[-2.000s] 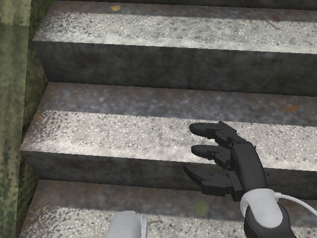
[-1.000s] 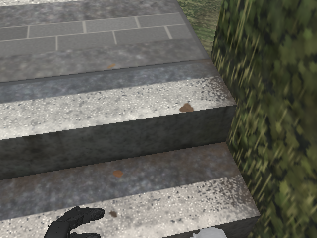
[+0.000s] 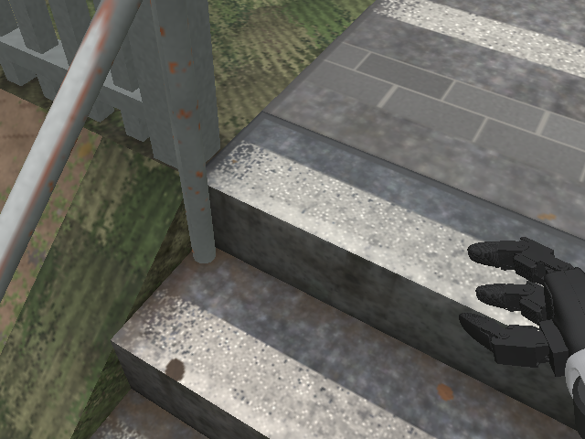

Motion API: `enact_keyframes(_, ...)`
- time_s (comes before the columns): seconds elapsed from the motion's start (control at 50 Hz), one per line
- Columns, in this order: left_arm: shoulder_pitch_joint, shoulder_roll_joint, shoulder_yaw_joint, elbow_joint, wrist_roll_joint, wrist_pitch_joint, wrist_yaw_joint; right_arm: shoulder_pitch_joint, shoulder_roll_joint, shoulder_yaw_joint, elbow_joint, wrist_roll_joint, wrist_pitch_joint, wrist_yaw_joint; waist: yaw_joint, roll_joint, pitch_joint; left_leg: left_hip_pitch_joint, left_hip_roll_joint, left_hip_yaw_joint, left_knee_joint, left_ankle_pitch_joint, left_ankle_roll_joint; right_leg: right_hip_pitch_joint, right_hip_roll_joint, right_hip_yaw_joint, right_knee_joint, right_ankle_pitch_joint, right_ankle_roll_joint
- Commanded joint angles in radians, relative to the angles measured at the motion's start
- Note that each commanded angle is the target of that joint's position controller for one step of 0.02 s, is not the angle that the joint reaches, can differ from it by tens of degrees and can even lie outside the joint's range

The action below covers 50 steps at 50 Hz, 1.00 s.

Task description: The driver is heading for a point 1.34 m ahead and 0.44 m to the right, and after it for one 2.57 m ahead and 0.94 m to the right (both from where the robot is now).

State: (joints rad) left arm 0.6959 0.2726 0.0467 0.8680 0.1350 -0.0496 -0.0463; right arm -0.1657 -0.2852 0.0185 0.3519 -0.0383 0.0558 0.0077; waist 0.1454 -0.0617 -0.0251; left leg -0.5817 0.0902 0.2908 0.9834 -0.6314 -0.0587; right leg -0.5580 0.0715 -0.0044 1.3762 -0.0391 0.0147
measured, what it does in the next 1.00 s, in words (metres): goes down, turning right: right foot 0.16 m lower, then left foot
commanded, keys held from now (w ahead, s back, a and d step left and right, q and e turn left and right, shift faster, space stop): e+shift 0.48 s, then w+e+shift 0.08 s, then e+shift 0.06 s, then shift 0.16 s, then q+shift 0.22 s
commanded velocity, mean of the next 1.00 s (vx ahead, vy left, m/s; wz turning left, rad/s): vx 0.07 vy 0.00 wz -0.65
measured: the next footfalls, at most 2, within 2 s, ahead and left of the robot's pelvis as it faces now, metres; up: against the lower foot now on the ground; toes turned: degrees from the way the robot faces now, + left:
right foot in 0.08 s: -0.08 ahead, -0.08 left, -0.16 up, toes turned +9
left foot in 0.34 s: +0.02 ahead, +0.18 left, -0.16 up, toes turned -16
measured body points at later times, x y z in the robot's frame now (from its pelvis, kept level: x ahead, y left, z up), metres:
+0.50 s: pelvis -0.04 +0.11 -0.10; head -0.04 +0.11 +0.35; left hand +0.25 +0.32 -0.16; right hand +0.04 -0.24 -0.15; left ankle -0.01 +0.19 -0.82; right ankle -0.14 -0.02 -0.58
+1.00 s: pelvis -0.01 +0.06 -0.09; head +0.01 +0.07 +0.36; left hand +0.26 +0.09 -0.21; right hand -0.15 -0.11 -0.24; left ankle -0.01 +0.19 -0.82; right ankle -0.06 -0.06 -0.82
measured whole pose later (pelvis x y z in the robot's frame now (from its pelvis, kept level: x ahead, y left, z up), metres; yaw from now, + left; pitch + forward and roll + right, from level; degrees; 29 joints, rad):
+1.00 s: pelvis -0.01 +0.06 -0.09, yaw -38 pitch +6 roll +2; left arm 0.04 0.14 0.02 0.84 0.03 0.00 -0.03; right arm 0.35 -0.13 -0.01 1.01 -0.02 -0.04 0.04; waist -0.05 -0.08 -0.10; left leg -0.20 0.09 0.36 0.50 -0.37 0.01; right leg -0.47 -0.08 -0.02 0.60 -0.17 -0.09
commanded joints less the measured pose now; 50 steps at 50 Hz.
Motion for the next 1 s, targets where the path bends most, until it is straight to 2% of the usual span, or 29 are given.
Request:
enact_keyframes(0.02, 0.287, -0.149, -0.066, 0.154, -0.015, 0.015, -0.037, 0.047, 0.009, -0.010, -0.034, -0.024, -0.026, -0.032, -0.030, 0.042, 0.004, 0.141, 0.125, -0.188, 0.113, 0.266, 0.029, 0.048, -0.110, 0.099, -0.487, 0.096, -0.089)
enact_keyframes(0.08, 0.506, -0.153, -0.076, 0.347, -0.011, 0.033, -0.046, -0.191, 0.074, 0.024, -0.004, 0.081, -0.032, -0.004, 0.118, -0.160, 0.099, -0.277, 0.057, -0.173, 0.874, 0.023, 0.097, 0.180, -0.097, 0.132, -0.947, 0.157, -0.217)
enact_keyframes(0.1, 0.252, -0.040, -0.074, 0.241, -0.039, 0.037, -0.056, -0.042, 0.071, -0.006, 0.055, 0.045, -0.038, 0.001, -0.064, -0.185, 0.037, -0.511, -0.059, -0.337, 1.063, 0.116, 0.103, 0.111, -0.047, 0.582, -0.811, 0.132, -0.313)
enact_keyframes(0.12, 0.138, 0.092, -0.055, 0.146, -0.046, 0.028, -0.042, 0.031, 0.003, -0.015, 0.082, 0.013, -0.057, -0.001, -0.123, -0.183, -0.069, -0.484, -0.123, -0.431, 1.206, 0.100, 0.101, -0.025, -0.104, 0.887, -0.868, 0.165, -0.410)
enact_keyframes(0.14, 0.028, 0.056, -0.057, 0.062, -0.050, 0.003, -0.041, 0.016, -0.040, -0.032, 0.129, 0.014, -0.104, -0.022, -0.113, -0.021, -0.060, -0.474, -0.148, -0.460, 1.329, 0.149, 0.105, -0.043, -0.090, 0.816, -0.849, 0.205, -0.360)
enact_keyframes(0.16, -0.163, 0.164, 0.006, -0.035, -0.082, -0.043, -0.060, 0.162, -0.042, -0.036, 0.157, -0.029, -0.125, -0.036, -0.191, -0.091, 0.032, -0.558, -0.057, -0.599, 1.344, 0.258, 0.065, -0.107, -0.223, 1.201, -0.957, -0.159, -0.398)
enact_keyframes(0.18, -0.223, 0.087, -0.022, -0.053, -0.084, -0.075, -0.056, 0.030, -0.102, -0.039, 0.234, -0.006, -0.122, -0.067, -0.089, 0.176, 0.202, -0.768, -0.018, -0.600, 1.354, 0.358, 0.065, -0.027, -0.227, 1.122, -0.976, -0.424, -0.366)
enact_keyframes(0.22, -0.257, 0.037, -0.049, -0.129, -0.095, -0.088, -0.031, -0.015, -0.202, -0.085, 0.244, 0.001, -0.112, -0.093, -0.040, 0.202, 0.071, -0.528, 0.009, -0.551, 1.011, 0.422, 0.000, -0.040, -0.187, 1.072, -0.872, -0.167, -0.379)
enact_keyframes(0.24, -0.199, -0.003, -0.064, -0.092, -0.130, -0.086, -0.012, -0.108, -0.189, -0.087, 0.186, -0.039, -0.112, -0.123, -0.021, 0.168, -0.012, -0.411, 0.006, -0.485, 0.746, 0.342, -0.024, -0.015, -0.117, 0.957, -0.768, -0.135, -0.319)
enact_keyframes(0.28, -0.197, -0.004, -0.052, -0.110, -0.214, -0.081, 0.007, -0.218, -0.072, -0.084, 0.112, -0.066, -0.085, -0.105, -0.009, 0.019, -0.039, -0.080, -0.037, -0.245, 0.070, 0.077, -0.055, -0.007, -0.043, 0.715, -0.761, 0.003, -0.238)
enact_keyframes(0.32, -0.238, 0.089, 0.004, -0.113, -0.215, -0.043, -0.029, -0.072, -0.038, -0.102, 0.195, -0.016, -0.087, -0.052, -0.002, -0.180, -0.090, 0.143, -0.138, -0.200, -0.349, 0.150, -0.027, 0.207, -0.095, 0.732, -0.733, 0.438, -0.261)
enact_keyframes(0.34, -0.201, 0.026, 0.004, -0.097, -0.158, -0.042, -0.062, 0.096, -0.078, -0.140, 0.250, -0.001, -0.106, -0.049, -0.032, -0.024, -0.216, 0.328, -0.114, -0.276, -0.419, 0.463, 0.066, 0.262, -0.021, 0.630, -0.511, 0.642, -0.200)
enact_keyframes(0.36, 0.017, -0.214, -0.051, -0.069, -0.108, -0.042, -0.081, 0.257, -0.155, -0.160, 0.264, 0.038, -0.121, -0.045, 0.060, 0.233, -0.546, 0.720, 0.185, -0.620, -0.313, 1.458, 0.504, 0.085, 0.137, 0.423, -0.198, 0.042, -0.086)
enact_keyframes(0.38, -0.169, -0.145, -0.019, -0.145, -0.092, -0.015, -0.077, 0.370, -0.244, -0.186, 0.249, -0.017, -0.115, -0.028, -0.051, 0.336, -0.323, 0.779, 0.413, -1.133, -0.534, 1.526, 0.707, -0.465, 0.244, 0.333, 0.166, -0.620, 0.045)
enact_keyframes(0.4, -0.307, -0.045, 0.024, -0.147, -0.103, 0.015, -0.064, 0.416, -0.228, -0.183, 0.303, -0.030, -0.114, -0.004, -0.102, 0.063, -0.121, 0.692, 0.416, -1.075, -0.547, 1.323, 0.583, -0.700, 0.181, 0.317, 0.661, -0.519, 0.081)
enact_keyframes(0.42, -0.296, -0.044, 0.012, -0.138, -0.125, 0.040, -0.041, 0.260, -0.144, -0.153, 0.294, -0.018, -0.116, 0.023, -0.045, 0.125, -0.144, 0.531, 0.371, -0.831, -0.538, 1.062, 0.471, -0.670, 0.102, 0.283, 0.884, -0.353, 0.060)
enact_keyframes(0.44, -0.345, -0.036, 0.018, -0.135, -0.141, 0.043, -0.027, 0.028, 0.029, -0.094, 0.228, 0.002, -0.114, 0.039, -0.001, 0.030, -0.095, 0.292, 0.285, -0.597, -0.550, 0.946, 0.392, -0.565, 0.042, 0.246, 0.828, -0.243, 0.029)
enact_keyframes(0.46, -0.430, -0.033, 0.011, -0.172, -0.131, 0.041, -0.010, 0.005, 0.108, -0.061, 0.231, 0.029, -0.107, 0.034, -0.001, -0.106, -0.103, 0.191, 0.233, -0.466, -0.572, 0.778, 0.314, -0.482, 0.000, 0.211, 0.635, -0.194, 0.018)
enact_keyframes(0.48, -0.504, -0.024, 0.009, -0.211, -0.128, 0.039, -0.006, -0.018, 0.122, -0.055, 0.226, 0.038, -0.106, 0.008, -0.005, -0.065, -0.121, 0.160, 0.171, -0.347, -0.600, 0.605, 0.252, -0.429, -0.039, 0.153, 0.504, -0.199, 0.016)
enact_keyframes(0.52, -0.551, -0.055, 0.004, -0.181, -0.155, 0.042, -0.050, 0.128, 0.010, -0.091, 0.274, 0.008, -0.114, -0.052, -0.102, 0.079, -0.081, 0.165, 0.140, -0.333, -0.684, 0.175, 0.195, -0.505, -0.031, 0.119, 0.574, -0.055, -0.028)
enact_keyframes(0.56, -0.561, -0.072, -0.017, -0.144, -0.158, 0.033, -0.073, 0.332, 0.020, -0.070, 0.378, -0.018, -0.127, -0.022, -0.172, 0.060, -0.040, 0.315, 0.214, -0.422, -0.711, -0.069, 0.242, -0.777, 0.005, 0.242, 0.624, -0.017, -0.092)
enact_keyframes(0.66, -0.588, 0.011, -0.023, -0.086, -0.124, 0.002, -0.062, 0.367, 0.008, -0.025, 0.467, -0.039, -0.151, 0.009, -0.125, 0.096, -0.088, 0.371, 0.251, -0.285, -0.737, 0.218, 0.182, -0.892, -0.046, 0.233, 0.676, 0.147, -0.136)
enact_keyframes(0.76, -0.680, -0.038, -0.042, -0.075, -0.107, 0.019, -0.042, 0.458, 0.065, -0.004, 0.567, -0.069, -0.141, 0.007, -0.161, 0.114, -0.104, 0.494, 0.248, -0.176, -0.751, 0.572, 0.288, -0.884, -0.135, 0.195, 0.534, 0.109, -0.110)
enact_keyframes(0.86, -0.679, -0.044, -0.016, -0.024, -0.087, 0.053, -0.065, 0.226, 0.082, 0.010, 0.497, 0.024, -0.155, 0.020, -0.098, 0.116, -0.139, 0.226, 0.084, 0.023, -0.759, 0.644, 0.200, -0.174, -0.232, -0.050, -0.105, -0.026, -0.068)
enact_keyframes(0.88, -0.657, -0.090, -0.029, -0.053, -0.123, 0.065, 0.038, 0.452, 0.017, -0.047, 0.607, 0.031, -0.202, -0.068, -0.123, 0.122, 0.029, 0.268, 0.144, -0.003, -0.764, 0.605, 0.200, -0.049, -0.192, -0.110, -0.414, -0.076, -0.075)
enact_keyframes(0.9, -0.771, -0.107, -0.026, -0.054, -0.081, 0.077, -0.026, 0.441, 0.056, -0.007, 0.601, 0.033, -0.156, -0.012, -0.161, 0.178, -0.077, 0.370, 0.139, -0.098, -0.743, 0.649, 0.251, -0.136, -0.171, -0.109, -0.349, -0.210, -0.063)
enact_keyframes(0.92, -0.772, -0.118, -0.035, -0.095, -0.085, 0.071, -0.032, 0.424, -0.014, -0.040, 0.592, 0.028, -0.137, 0.015, -0.159, 0.187, -0.043, 0.524, 0.192, -0.135, -0.712, 0.651, 0.284, -0.183, -0.160, -0.061, -0.500, -0.275, -0.069)
enact_keyframes(0.98, -0.658, -0.056, -0.001, -0.110, -0.121, 0.028, 0.049, 0.442, -0.010, -0.069, 0.599, 0.026, -0.096, 0.048, -0.115, 0.164, -0.107, 0.642, 0.267, -0.222, -0.523, 0.941, 0.311, 0.069, -0.086, -0.059, -1.028, -0.036, -0.124)
enact_keyframes(1.0, -0.559, -0.001, 0.040, -0.098, -0.127, 0.004, 0.081, 0.495, 0.051, -0.067, 0.624, -0.005, -0.090, 0.056, -0.081, 0.098, -0.198, 0.570, 0.195, -0.189, -0.309, 0.941, 0.226, 0.290, -0.110, -0.012, -0.981, 0.139, -0.198)
Velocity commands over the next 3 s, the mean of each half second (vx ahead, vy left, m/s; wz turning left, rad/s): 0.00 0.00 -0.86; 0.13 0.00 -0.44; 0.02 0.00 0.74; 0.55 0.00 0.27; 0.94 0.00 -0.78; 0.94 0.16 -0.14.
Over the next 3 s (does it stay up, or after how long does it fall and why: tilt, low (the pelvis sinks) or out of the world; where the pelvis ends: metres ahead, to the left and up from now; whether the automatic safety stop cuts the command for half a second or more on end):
stays up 0.21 -0.15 0.13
